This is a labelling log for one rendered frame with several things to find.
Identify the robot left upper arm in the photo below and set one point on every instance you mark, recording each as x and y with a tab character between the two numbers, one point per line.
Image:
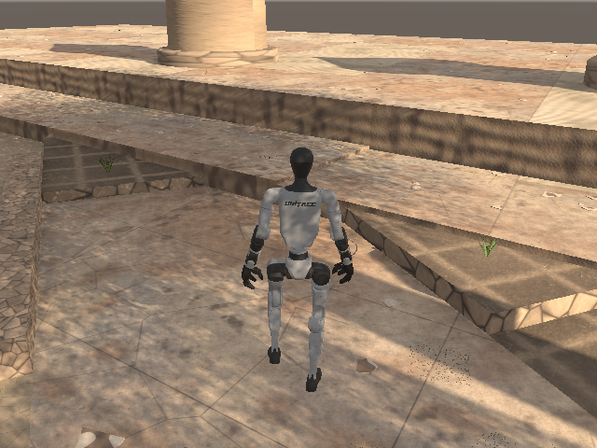
265	213

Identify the left robot hand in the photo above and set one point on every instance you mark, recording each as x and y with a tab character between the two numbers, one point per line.
246	275

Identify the right robot forearm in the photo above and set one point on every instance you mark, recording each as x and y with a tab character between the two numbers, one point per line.
344	249

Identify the right robot shin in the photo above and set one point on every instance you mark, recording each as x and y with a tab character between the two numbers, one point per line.
315	348

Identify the robot torso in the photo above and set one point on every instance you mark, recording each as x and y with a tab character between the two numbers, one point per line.
299	214

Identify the robot right upper arm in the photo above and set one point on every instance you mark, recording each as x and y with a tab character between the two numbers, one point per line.
333	212

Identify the right robot hand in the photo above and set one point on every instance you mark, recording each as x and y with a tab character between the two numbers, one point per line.
349	269

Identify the left robot forearm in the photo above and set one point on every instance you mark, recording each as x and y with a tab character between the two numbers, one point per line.
254	250

